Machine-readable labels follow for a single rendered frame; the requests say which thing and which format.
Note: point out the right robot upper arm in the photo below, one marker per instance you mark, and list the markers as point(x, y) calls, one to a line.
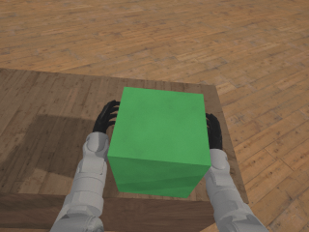
point(241, 227)

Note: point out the robot right hand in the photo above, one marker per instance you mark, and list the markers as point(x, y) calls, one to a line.
point(214, 132)

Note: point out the pedestal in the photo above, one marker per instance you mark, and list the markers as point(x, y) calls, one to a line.
point(45, 118)

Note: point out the left robot upper arm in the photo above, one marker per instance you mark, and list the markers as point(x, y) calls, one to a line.
point(78, 224)

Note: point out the carton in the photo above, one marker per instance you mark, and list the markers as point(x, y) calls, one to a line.
point(160, 143)

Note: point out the right robot forearm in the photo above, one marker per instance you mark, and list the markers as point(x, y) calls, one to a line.
point(223, 194)

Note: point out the robot left hand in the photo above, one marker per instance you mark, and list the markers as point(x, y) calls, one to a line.
point(102, 122)

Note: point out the left robot forearm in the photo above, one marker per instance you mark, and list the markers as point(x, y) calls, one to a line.
point(85, 198)

